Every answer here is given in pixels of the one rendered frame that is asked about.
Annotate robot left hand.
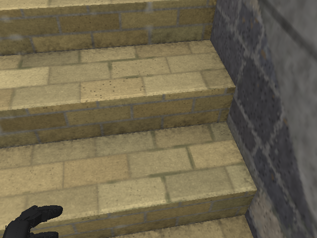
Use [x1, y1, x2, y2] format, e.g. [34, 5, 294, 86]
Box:
[2, 205, 63, 238]

